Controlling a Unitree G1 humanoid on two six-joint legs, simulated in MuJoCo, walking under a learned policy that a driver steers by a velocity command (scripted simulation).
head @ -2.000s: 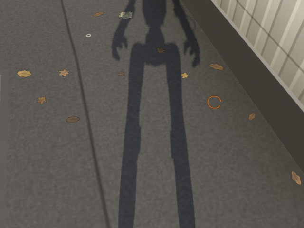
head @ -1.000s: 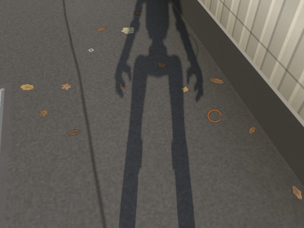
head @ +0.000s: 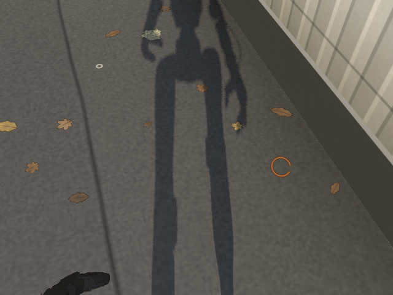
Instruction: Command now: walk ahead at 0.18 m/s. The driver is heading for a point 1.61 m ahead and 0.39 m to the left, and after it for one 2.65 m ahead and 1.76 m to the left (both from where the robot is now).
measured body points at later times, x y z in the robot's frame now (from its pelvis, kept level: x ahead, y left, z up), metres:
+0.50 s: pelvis +0.12 +0.00 +0.02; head +0.12 +0.02 +0.47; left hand +0.19 +0.25 -0.14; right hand +0.15 -0.25 -0.12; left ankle +0.12 +0.13 -0.72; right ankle +0.15 -0.10 -0.72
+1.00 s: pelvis +0.28 -0.03 +0.03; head +0.29 -0.04 +0.47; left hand +0.22 +0.22 -0.12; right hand +0.42 -0.28 -0.10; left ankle +0.37 +0.13 -0.65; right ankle +0.19 -0.10 -0.72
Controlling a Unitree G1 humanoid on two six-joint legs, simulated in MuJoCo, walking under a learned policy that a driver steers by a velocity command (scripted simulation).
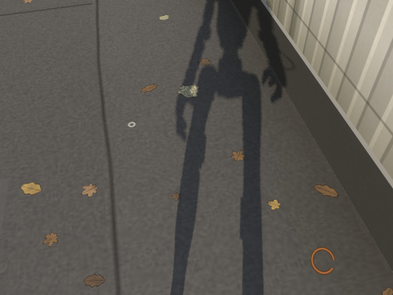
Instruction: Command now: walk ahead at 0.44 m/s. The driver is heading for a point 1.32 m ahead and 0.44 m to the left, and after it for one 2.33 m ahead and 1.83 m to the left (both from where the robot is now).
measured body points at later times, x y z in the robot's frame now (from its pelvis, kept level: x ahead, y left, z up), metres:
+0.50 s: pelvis +0.28 +0.06 +0.00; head +0.29 +0.06 +0.45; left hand +0.40 +0.33 -0.12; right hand +0.30 -0.20 -0.14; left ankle +0.28 +0.13 -0.75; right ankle +0.37 -0.12 -0.67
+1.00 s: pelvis +0.56 -0.01 +0.00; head +0.58 -0.02 +0.45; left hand +0.59 +0.27 -0.13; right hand +0.67 -0.28 -0.14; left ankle +0.54 +0.15 -0.66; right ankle +0.59 -0.11 -0.75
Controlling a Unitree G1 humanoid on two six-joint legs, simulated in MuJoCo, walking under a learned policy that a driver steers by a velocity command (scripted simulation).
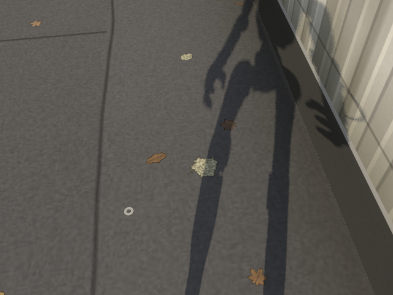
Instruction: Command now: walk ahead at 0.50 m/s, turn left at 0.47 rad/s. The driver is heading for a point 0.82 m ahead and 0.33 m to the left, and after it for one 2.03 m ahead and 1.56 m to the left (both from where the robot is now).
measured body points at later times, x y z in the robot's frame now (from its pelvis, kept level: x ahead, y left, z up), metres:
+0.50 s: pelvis +0.27 +0.09 -0.01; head +0.30 +0.11 +0.44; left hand +0.32 +0.39 -0.12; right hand +0.44 -0.15 -0.12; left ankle +0.29 +0.16 -0.74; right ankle +0.27 -0.09 -0.65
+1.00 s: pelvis +0.56 +0.14 -0.01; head +0.59 +0.16 +0.44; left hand +0.52 +0.44 -0.11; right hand +0.79 -0.04 -0.12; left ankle +0.44 +0.22 -0.65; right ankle +0.65 +0.07 -0.74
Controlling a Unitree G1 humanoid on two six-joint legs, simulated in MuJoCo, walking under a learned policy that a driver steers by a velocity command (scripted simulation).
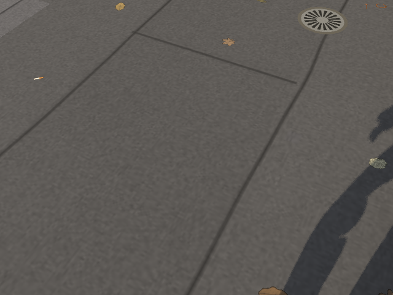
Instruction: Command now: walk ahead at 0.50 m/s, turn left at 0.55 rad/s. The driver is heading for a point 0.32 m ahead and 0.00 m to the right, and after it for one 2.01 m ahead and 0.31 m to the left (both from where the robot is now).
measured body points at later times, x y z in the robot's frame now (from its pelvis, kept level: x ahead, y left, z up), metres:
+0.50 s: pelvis +0.27 +0.07 +0.00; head +0.30 +0.09 +0.45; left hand +0.33 +0.36 -0.13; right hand +0.42 -0.18 -0.10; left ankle +0.30 +0.16 -0.74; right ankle +0.24 -0.09 -0.65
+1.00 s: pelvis +0.57 +0.04 -0.01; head +0.60 +0.04 +0.44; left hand +0.66 +0.32 -0.12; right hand +0.65 -0.23 -0.14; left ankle +0.44 +0.17 -0.65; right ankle +0.64 -0.04 -0.74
